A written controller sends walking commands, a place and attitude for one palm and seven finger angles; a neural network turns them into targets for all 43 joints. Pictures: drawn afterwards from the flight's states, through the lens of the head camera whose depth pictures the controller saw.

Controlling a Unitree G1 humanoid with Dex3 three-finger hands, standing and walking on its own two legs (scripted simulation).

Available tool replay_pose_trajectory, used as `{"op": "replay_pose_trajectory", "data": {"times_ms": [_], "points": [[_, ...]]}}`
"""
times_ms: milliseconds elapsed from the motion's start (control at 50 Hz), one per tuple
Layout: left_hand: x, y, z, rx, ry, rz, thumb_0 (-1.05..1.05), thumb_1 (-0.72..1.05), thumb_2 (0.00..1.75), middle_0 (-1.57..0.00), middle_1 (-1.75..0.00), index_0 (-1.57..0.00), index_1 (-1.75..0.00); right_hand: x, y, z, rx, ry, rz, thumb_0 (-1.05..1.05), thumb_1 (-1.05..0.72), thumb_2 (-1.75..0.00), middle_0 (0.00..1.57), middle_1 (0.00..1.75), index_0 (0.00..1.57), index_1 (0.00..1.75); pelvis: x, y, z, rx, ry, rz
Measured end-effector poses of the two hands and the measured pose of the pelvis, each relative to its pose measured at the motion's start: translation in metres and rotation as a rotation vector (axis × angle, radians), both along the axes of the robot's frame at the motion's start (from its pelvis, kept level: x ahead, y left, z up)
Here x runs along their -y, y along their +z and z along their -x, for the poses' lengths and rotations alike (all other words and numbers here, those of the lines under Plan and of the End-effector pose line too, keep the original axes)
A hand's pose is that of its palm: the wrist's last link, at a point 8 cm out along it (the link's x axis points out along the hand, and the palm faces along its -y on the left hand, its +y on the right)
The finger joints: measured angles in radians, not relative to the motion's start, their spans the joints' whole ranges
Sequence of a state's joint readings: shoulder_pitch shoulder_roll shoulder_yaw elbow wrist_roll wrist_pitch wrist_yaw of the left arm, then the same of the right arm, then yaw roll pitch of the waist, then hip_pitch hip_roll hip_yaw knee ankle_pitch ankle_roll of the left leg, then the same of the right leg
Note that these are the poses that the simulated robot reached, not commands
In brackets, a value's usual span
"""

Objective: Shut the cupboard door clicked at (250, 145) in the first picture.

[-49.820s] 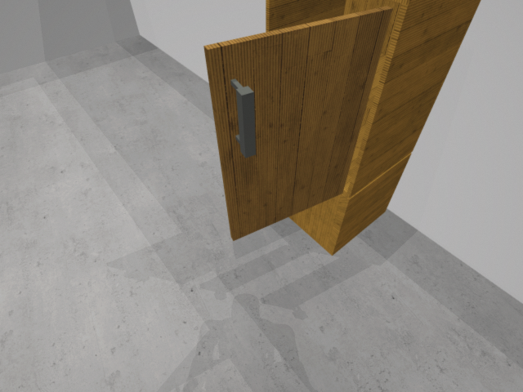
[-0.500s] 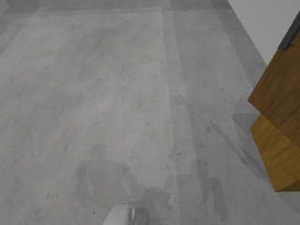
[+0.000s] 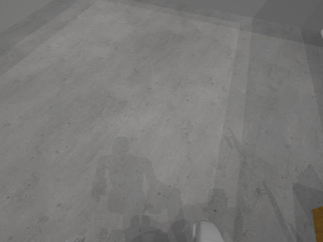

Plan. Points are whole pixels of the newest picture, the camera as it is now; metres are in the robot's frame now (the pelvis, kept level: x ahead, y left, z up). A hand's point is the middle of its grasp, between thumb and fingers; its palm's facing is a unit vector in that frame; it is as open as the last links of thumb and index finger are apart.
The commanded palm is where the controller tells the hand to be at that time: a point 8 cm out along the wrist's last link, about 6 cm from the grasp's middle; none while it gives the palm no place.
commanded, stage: turn to face it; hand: left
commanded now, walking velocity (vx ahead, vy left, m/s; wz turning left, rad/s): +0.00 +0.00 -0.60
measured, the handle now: out of the picture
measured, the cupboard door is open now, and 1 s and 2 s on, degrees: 25 25 25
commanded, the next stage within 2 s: none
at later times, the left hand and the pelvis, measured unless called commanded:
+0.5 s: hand (122, 210) +0.22 +0.13 -0.17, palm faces -0.20 -0.95 -0.23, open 7.3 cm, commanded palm none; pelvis +0.13 -0.04 +0.00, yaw -14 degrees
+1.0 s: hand (130, 160) +0.37 +0.13 -0.16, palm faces -0.51 -0.82 -0.25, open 7.4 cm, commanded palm none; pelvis +0.17 +0.00 +0.00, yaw -34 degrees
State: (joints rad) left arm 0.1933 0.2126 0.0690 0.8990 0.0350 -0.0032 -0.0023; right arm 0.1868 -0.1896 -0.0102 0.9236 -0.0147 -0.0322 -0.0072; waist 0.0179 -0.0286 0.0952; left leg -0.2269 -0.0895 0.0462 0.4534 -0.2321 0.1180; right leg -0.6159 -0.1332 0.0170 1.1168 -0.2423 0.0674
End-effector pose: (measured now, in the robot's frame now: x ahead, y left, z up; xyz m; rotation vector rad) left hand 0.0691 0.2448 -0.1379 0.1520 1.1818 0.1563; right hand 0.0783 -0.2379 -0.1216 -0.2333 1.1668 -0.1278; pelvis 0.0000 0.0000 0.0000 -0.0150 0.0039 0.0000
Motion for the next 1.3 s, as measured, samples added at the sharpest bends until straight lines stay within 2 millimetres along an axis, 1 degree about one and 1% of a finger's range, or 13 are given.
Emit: {"op": "replay_pose_trajectory", "data": {"times_ms": [120, 260, 320, 380, 540, 640, 720, 880, 960, 1040, 1100, 1160, 1300], "points": [[0.028, 0.003, -0.075, 0.038, -0.057, 0.030, 0.00, 0.91, 0.90, -0.19, -0.30, -0.19, -0.30, 0.003, -0.005, 0.012, -0.089, -0.112, -0.014, 0.00, -0.92, -0.90, 0.20, 0.30, 0.20, 0.30, 0.010, 0.003, -0.046, 0.012, -0.036, -0.006], [0.067, -0.010, -0.130, -0.035, -0.168, 0.029, 0.00, 0.91, 0.90, -0.20, -0.30, -0.20, -0.30, 0.013, -0.035, 0.027, -0.213, -0.258, -0.062, 0.00, -0.91, -0.90, 0.20, 0.30, 0.20, 0.30, 0.031, -0.013, -0.093, 0.007, -0.138, -0.020], [0.077, -0.011, -0.143, -0.041, -0.197, 0.014, 0.00, 0.91, 0.90, -0.20, -0.30, -0.20, -0.30, 0.021, -0.041, 0.024, -0.254, -0.306, -0.077, 0.00, -0.91, -0.90, 0.20, 0.30, 0.20, 0.30, 0.039, -0.016, -0.104, 0.003, -0.170, -0.005], [0.078, -0.007, -0.145, -0.068, -0.192, -0.007, 0.00, 0.91, 0.90, -0.20, -0.30, -0.20, -0.30, 0.031, -0.033, 0.007, -0.242, -0.317, -0.070, 0.00, -0.91, -0.90, 0.20, 0.30, 0.20, 0.29, 0.043, -0.009, -0.110, 0.003, -0.197, -0.013], [0.061, 0.002, -0.159, -0.140, -0.239, -0.040, 0.00, 0.91, 0.90, -0.20, -0.30, -0.20, -0.30, 0.050, -0.013, -0.066, -0.057, -0.332, -0.039, 0.00, -0.91, -0.90, 0.20, 0.30, 0.20, 0.29, 0.038, 0.001, -0.130, -0.017, -0.273, -0.027], [0.043, -0.003, -0.187, -0.125, -0.276, -0.035, 0.00, 0.91, 0.90, -0.20, -0.30, -0.20, -0.30, 0.045, -0.004, -0.102, 0.048, -0.348, -0.005, 0.00, -0.91, -0.90, 0.20, 0.30, 0.20, 0.29, 0.020, -0.003, -0.146, -0.019, -0.330, -0.023], [0.027, -0.015, -0.221, -0.096, -0.311, -0.026, 0.00, 0.91, 0.90, -0.20, -0.30, -0.20, -0.30, 0.034, 0.000, -0.112, 0.107, -0.366, 0.038, 0.00, -0.91, -0.90, 0.20, 0.30, 0.20, 0.29, 0.004, -0.012, -0.158, -0.018, -0.380, -0.007], [0.033, 0.004, -0.288, -0.030, -0.457, -0.032, 0.00, 0.91, 0.90, -0.20, -0.30, -0.20, -0.30, 0.015, 0.013, -0.069, 0.043, -0.466, 0.047, 0.00, -0.91, -0.90, 0.20, 0.30, 0.20, 0.30, -0.003, 0.002, -0.167, -0.015, -0.498, 0.016], [0.054, 0.012, -0.312, -0.013, -0.545, -0.044, 0.00, 0.91, 0.90, -0.19, -0.30, -0.19, -0.30, 0.013, 0.007, -0.033, -0.002, -0.559, 0.032, 0.00, -0.91, -0.90, 0.20, 0.30, 0.20, 0.30, 0.000, 0.003, -0.168, -0.018, -0.558, 0.017], [0.089, 0.015, -0.330, 0.015, -0.646, -0.058, 0.00, 0.91, 0.90, -0.19, -0.30, -0.19, -0.30, 0.015, -0.009, 0.009, -0.051, -0.661, 0.002, 0.00, -0.91, -0.90, 0.20, 0.30, 0.20, 0.30, 0.011, -0.003, -0.165, -0.015, -0.620, 0.006], [0.117, 0.013, -0.339, 0.062, -0.713, -0.071, 0.00, 0.91, 0.90, -0.19, -0.30, -0.19, -0.30, 0.020, -0.029, 0.041, -0.088, -0.731, -0.023, 0.00, -0.91, -0.90, 0.20, 0.30, 0.20, 0.30, 0.023, -0.016, -0.162, -0.012, -0.661, -0.013], [0.137, 0.017, -0.336, 0.068, -0.750, -0.074, 0.00, 0.91, 0.90, -0.20, -0.30, -0.20, -0.30, 0.021, -0.034, 0.060, -0.137, -0.784, -0.034, 0.00, -0.91, -0.90, 0.20, 0.30, 0.20, 0.30, 0.025, -0.014, -0.161, -0.012, -0.687, -0.007], [0.157, 0.014, -0.327, 0.009, -0.804, -0.050, 0.00, 0.91, 0.90, -0.20, -0.30, -0.20, -0.30, 0.022, -0.015, 0.056, -0.097, -0.840, -0.026, 0.01, -0.91, -0.90, 0.20, 0.30, 0.20, 0.29, 0.030, -0.002, -0.164, -0.010, -0.758, -0.027]]}}
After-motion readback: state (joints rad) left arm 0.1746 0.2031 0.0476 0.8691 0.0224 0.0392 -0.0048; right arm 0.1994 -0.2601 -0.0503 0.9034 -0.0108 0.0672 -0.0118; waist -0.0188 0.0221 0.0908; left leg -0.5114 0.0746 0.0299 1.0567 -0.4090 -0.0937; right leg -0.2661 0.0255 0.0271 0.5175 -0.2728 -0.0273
